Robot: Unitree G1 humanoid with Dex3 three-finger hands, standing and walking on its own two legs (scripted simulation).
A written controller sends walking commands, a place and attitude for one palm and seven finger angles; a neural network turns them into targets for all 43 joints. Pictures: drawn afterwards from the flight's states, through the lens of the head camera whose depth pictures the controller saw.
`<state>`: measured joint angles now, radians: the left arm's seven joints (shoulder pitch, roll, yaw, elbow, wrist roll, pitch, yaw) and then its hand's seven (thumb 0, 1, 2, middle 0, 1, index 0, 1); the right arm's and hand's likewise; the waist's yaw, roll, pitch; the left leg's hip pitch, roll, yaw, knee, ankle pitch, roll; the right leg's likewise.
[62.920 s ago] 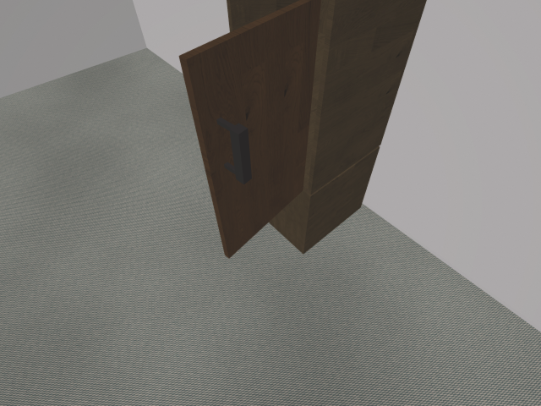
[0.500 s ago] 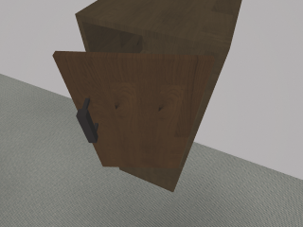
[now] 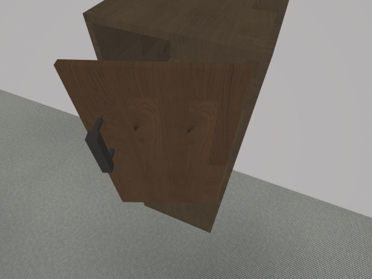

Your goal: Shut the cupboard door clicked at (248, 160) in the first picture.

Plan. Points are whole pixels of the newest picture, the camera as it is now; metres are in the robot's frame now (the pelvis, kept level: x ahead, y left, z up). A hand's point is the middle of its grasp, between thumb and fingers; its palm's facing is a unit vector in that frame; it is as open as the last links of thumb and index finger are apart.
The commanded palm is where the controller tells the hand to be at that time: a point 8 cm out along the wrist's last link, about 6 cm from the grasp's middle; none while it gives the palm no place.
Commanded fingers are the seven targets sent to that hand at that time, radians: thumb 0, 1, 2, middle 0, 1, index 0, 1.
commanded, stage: shuffle to correct the standing spot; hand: left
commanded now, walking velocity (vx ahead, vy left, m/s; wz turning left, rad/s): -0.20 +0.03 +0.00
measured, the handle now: (103, 145) +0.38 +0.22 +0.05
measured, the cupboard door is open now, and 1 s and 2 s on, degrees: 22 22 22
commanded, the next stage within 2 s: come to a stop and stand still in 0.06 s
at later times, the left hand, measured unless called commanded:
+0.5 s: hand out of the picture -0.03 +0.20 -0.18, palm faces +0.06 -0.98 -0.17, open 7.3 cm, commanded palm none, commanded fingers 0.00 0.90 0.90 -0.20 -0.30 -0.20 -0.30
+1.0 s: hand out of the picture -0.06 +0.16 -0.18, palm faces +0.05 -0.98 -0.18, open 7.3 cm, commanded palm none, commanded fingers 0.00 0.90 0.90 -0.20 -0.30 -0.20 -0.30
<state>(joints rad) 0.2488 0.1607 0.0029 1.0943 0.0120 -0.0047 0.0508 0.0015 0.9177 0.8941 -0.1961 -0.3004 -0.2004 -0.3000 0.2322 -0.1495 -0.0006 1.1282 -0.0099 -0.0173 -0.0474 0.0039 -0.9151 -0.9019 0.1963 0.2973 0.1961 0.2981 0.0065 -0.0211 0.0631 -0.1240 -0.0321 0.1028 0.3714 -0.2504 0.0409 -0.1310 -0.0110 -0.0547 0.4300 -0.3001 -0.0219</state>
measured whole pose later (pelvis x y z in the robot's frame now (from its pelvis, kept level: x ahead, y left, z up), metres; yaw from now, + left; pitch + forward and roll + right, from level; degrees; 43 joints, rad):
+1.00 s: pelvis -0.04 +0.01 -0.01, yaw +1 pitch -1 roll +0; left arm 0.34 0.10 -0.02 1.12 0.01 -0.03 0.05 0.00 0.91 0.89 -0.20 -0.30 -0.20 -0.30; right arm 0.30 -0.16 0.01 1.10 -0.01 -0.02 -0.04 0.02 -0.93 -0.90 0.20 0.30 0.20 0.30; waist -0.01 0.03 0.01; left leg -0.20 0.00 0.05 0.52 -0.30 0.02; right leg -0.16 0.00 -0.04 0.51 -0.33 -0.02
